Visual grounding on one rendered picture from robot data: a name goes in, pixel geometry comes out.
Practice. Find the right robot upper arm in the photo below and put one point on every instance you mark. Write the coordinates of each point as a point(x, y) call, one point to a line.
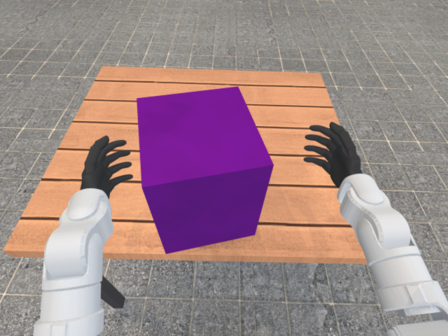
point(429, 328)

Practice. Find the right robot forearm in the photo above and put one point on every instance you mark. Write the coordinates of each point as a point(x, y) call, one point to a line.
point(402, 278)

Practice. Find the left robot forearm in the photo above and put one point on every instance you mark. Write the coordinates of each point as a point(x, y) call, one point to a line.
point(73, 266)

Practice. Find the carton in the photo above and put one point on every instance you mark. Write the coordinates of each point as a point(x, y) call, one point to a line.
point(204, 167)

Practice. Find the table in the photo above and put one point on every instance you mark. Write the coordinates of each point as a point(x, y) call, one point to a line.
point(300, 221)

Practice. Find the right robot hand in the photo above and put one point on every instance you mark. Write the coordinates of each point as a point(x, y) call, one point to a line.
point(341, 153)

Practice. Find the left robot hand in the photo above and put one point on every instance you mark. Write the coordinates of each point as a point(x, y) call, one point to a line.
point(96, 173)

